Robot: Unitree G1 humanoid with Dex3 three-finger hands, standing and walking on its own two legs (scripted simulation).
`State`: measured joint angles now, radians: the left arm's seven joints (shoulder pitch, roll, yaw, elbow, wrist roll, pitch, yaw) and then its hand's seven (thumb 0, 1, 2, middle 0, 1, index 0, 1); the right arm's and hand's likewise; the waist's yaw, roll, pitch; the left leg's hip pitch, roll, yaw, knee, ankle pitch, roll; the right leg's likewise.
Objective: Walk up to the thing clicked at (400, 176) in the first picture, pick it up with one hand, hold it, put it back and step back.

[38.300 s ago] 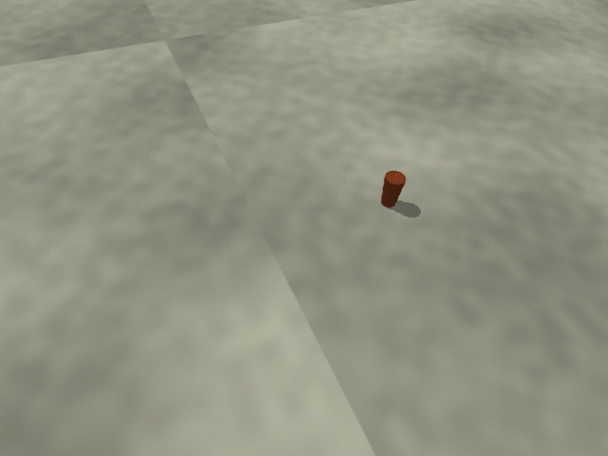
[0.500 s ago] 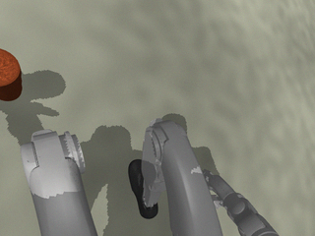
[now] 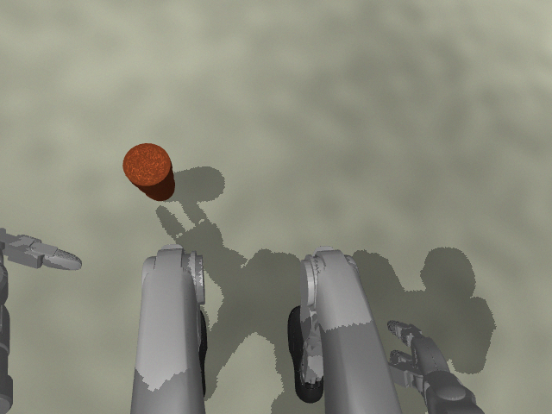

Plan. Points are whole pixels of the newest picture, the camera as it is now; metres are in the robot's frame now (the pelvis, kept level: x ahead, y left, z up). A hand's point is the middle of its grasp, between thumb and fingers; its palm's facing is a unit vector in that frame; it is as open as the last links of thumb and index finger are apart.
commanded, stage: home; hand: left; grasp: from the side
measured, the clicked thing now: (154, 177) +0.50 +0.24 -0.34
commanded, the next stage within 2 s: none
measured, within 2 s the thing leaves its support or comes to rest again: neither
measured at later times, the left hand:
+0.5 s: hand out of the picture +0.26 +0.26 +0.12, palm faces +0.23 -0.90 -0.36, open 17.4 cm
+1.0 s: hand out of the picture +0.22 +0.22 +0.24, palm faces +0.25 -0.92 -0.29, open 17.6 cm
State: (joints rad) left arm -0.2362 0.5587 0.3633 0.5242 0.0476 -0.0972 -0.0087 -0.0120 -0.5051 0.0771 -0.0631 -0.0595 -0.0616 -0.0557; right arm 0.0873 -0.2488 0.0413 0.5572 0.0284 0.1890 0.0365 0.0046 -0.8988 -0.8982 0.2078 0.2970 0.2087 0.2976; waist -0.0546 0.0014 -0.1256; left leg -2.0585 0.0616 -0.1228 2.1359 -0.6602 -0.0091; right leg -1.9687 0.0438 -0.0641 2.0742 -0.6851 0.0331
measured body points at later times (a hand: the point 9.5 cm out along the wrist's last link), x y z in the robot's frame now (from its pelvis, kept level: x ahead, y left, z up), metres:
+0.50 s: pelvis +0.06 +0.00 +0.22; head +0.16 +0.04 +0.66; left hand +0.25 +0.30 +0.15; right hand +0.25 -0.24 +0.14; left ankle +0.08 +0.13 -0.38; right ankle +0.09 -0.13 -0.38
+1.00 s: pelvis +0.08 +0.01 +0.30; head +0.11 +0.02 +0.75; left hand +0.21 +0.26 +0.27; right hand +0.29 -0.20 +0.24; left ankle +0.08 +0.13 -0.38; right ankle +0.09 -0.13 -0.38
